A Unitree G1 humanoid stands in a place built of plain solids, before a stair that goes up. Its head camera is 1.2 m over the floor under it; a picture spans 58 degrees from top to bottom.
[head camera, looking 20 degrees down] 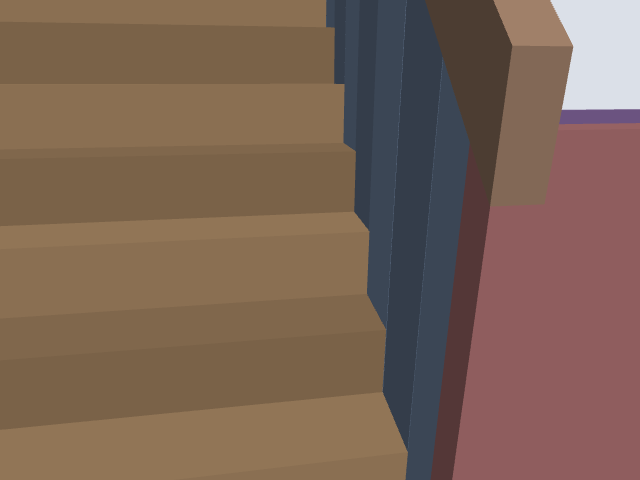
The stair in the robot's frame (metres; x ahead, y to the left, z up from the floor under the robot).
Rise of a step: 0.20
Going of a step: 0.21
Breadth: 1.60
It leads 8 degrees to the left of straight ahead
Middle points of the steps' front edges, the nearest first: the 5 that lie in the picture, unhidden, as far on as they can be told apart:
0.86 0.62 0.60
1.06 0.65 0.80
1.27 0.68 1.00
1.47 0.71 1.20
1.67 0.74 1.40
